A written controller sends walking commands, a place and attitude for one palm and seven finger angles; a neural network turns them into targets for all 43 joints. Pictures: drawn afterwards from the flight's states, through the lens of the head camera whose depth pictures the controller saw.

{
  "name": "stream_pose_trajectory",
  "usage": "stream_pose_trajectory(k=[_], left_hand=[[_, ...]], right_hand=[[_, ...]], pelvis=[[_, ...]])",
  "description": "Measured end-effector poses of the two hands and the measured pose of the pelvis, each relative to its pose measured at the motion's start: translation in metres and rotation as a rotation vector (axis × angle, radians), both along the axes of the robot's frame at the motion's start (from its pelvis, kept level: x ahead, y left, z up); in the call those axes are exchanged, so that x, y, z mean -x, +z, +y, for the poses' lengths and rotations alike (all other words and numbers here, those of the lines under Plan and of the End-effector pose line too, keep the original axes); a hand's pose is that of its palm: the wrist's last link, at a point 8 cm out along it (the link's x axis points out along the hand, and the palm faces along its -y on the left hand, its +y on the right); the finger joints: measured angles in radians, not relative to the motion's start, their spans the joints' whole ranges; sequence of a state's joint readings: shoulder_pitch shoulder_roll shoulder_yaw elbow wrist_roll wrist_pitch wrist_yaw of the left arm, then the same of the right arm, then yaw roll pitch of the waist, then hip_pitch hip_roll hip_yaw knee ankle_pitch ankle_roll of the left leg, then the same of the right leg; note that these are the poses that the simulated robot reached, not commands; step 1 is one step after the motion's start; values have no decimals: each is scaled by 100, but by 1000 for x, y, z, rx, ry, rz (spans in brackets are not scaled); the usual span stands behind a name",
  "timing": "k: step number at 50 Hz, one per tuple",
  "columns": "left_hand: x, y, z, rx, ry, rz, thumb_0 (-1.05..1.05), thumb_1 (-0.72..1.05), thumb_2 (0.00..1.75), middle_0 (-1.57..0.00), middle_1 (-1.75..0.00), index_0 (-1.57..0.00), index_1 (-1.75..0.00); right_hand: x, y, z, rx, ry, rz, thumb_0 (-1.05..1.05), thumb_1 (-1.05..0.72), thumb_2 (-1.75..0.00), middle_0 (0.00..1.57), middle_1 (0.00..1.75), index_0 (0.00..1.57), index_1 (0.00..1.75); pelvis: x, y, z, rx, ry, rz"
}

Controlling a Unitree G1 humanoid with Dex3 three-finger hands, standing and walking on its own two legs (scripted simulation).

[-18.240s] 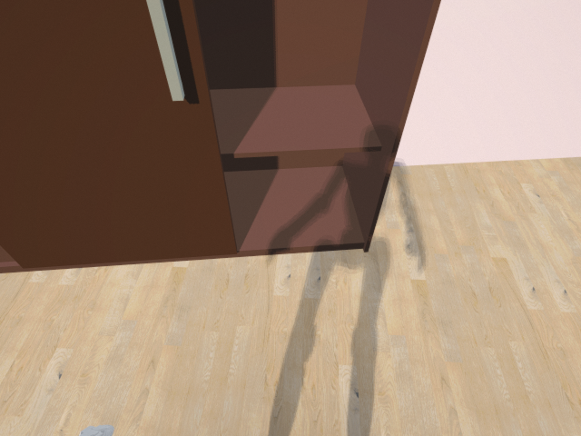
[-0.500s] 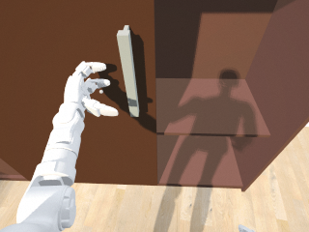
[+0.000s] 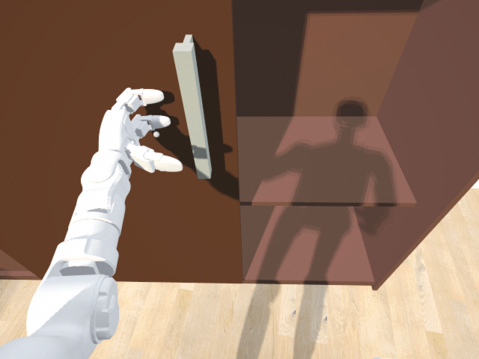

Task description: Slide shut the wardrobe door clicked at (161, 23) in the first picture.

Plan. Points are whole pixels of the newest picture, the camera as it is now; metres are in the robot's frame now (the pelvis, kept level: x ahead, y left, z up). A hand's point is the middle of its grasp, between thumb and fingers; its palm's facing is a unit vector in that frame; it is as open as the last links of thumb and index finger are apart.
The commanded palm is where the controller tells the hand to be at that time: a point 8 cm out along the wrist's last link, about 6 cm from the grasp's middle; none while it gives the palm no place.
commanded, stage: move the hooked fingers beside the handle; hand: left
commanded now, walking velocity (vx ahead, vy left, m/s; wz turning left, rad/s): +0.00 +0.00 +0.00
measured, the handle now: (197, 115) +0.50 +0.08 +0.15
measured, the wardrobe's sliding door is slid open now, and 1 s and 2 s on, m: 0.55 0.55 0.55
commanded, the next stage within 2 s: feel for the door with the fingertips in 0.24 s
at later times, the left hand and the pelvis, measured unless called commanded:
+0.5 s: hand (159, 138) +0.42 +0.13 +0.17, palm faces -0.02 -1.00 -0.01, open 14.0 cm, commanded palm +0.41 +0.17 +0.16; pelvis +0.00 +0.00 +0.00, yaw +1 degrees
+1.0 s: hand (175, 128) +0.44 +0.11 +0.17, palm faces +0.01 -1.00 -0.01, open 14.0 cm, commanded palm +0.43 +0.16 +0.16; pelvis +0.00 -0.01 +0.00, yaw +0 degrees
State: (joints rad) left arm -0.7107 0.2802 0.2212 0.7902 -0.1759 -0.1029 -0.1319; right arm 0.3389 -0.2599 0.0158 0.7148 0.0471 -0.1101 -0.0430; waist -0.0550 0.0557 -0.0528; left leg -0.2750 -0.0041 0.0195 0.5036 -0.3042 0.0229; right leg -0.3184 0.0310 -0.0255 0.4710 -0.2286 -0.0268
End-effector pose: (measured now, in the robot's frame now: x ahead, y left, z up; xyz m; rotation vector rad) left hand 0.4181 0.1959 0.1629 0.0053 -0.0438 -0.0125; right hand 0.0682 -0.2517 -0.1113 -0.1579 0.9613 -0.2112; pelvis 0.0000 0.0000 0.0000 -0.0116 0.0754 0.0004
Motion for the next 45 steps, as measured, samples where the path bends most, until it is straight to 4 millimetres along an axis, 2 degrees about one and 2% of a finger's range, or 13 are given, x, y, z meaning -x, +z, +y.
stream_pose_trajectory(k=[11, 21, 26, 32, 39, 45], left_hand=[[-5, 2, -2, -1, 17, -13, -1, -50, 30, -30, -120, -31, -120], [10, 4, 1, -6, 9, -13, -1, -50, 30, -30, -120, -30, -120], [16, 4, -12, -6, -12, -13, -1, -51, 30, -30, -120, -30, -120], [12, 5, -30, 7, -16, -7, -1, -51, 30, -30, -120, -31, -120], [9, 6, -43, 1, -15, -8, -1, -50, 30, -30, -120, -31, -120], [1, 4, -39, -3, 15, 10, -1, -50, 30, -30, -120, -31, -120]], right_hand=[[-5, 2, 4, -10, -10, -18, 1, -90, -90, 20, 30, 20, 30], [-24, 6, 4, -12, 13, -58, 1, -90, -90, 20, 30, 20, 30], [-36, 8, 7, -11, 42, -83, 1, -90, -90, 20, 30, 20, 30], [-45, 10, 12, -22, 57, -116, 1, -90, -90, 20, 30, 20, 30], [-38, 8, 15, -41, 50, -110, 1, -90, -90, 20, 30, 20, 30], [-21, 3, 10, -36, 28, -61, 1, -90, -90, 20, 30, 20, 30]], pelvis=[[-4, 1, 0, -1, -13, 0], [-6, 2, 0, 0, -2, -17], [-3, 1, 1, 0, 12, -26], [0, 1, 0, -3, 6, -25], [2, 1, -3, -6, 0, -24], [4, 1, -6, -6, -4, -18]])
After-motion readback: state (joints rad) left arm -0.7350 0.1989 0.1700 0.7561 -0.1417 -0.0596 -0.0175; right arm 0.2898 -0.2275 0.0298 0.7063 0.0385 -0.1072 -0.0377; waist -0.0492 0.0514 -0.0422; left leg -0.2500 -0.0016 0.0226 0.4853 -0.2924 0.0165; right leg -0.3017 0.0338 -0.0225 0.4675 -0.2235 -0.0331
